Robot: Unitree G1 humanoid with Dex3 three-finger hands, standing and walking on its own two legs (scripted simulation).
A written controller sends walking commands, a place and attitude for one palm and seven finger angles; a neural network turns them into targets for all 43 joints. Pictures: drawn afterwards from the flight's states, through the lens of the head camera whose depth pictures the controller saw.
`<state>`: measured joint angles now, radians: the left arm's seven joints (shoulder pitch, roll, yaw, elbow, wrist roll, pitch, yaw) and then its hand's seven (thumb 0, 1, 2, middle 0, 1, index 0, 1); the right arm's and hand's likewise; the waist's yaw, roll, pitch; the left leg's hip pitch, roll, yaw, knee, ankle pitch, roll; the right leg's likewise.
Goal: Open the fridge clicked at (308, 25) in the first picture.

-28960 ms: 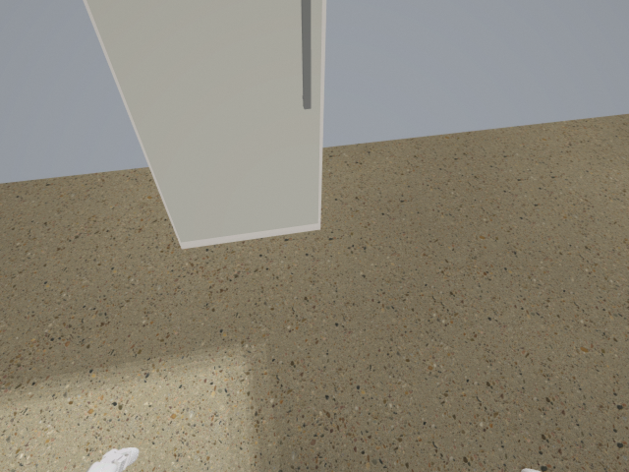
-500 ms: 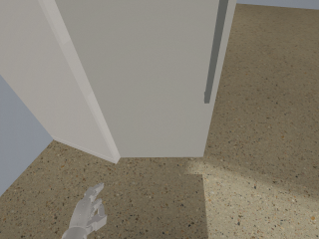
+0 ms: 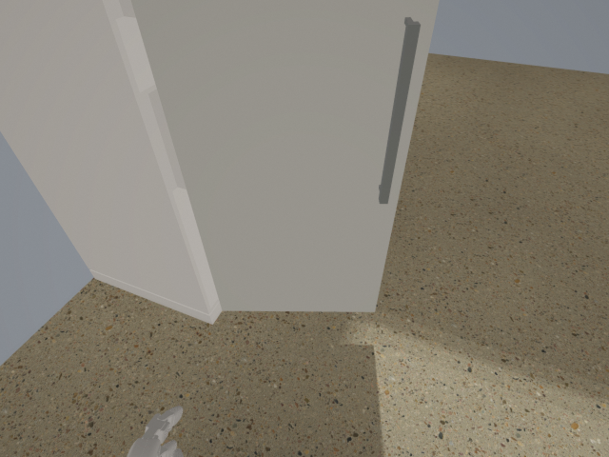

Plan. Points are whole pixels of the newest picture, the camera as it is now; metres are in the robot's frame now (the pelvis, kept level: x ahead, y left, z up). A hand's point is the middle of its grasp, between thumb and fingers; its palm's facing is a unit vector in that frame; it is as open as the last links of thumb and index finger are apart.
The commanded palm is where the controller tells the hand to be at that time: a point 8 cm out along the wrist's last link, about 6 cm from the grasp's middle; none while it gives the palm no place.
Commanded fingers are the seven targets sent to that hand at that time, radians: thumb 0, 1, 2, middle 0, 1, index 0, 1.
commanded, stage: stop stepping back and stand still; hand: right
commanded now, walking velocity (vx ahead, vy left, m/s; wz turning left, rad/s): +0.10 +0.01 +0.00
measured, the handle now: (394, 123) +0.77 -0.12 +0.10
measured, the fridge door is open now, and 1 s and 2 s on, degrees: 68 68 68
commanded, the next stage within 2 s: let the arm hang, fingers relaxed in 0.10 s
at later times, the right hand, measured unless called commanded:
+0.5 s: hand out of the picture +0.08 -0.18 -0.16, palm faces +0.07 +0.98 -0.17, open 7.2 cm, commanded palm none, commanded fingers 0.00 -0.90 -0.90 0.20 0.30 0.20 0.30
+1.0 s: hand out of the picture +0.02 -0.27 -0.15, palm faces +0.06 +0.95 -0.29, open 7.4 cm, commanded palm none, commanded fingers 0.00 -0.90 -0.90 0.20 0.30 0.20 0.30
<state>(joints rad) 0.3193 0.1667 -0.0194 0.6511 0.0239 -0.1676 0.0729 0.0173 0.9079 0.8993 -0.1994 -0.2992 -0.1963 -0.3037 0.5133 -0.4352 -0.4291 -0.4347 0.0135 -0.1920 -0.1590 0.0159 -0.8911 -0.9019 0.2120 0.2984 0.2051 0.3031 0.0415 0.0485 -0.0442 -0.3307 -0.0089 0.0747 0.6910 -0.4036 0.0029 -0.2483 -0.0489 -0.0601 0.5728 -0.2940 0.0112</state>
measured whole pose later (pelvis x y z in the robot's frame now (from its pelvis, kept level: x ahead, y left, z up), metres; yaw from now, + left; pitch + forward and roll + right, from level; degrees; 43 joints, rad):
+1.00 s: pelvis -0.01 -0.04 +0.01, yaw -3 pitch -1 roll +0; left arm 0.22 0.24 0.01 1.09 0.02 0.01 0.01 0.01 0.91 0.90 -0.20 -0.30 -0.20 -0.30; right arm 0.19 -0.27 -0.02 1.11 -0.02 0.01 0.00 0.00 -0.91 -0.90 0.20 0.30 0.20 0.30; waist 0.00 -0.02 0.03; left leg -0.21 0.01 0.00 0.39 -0.16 0.00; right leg -0.18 0.03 -0.05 0.40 -0.20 -0.04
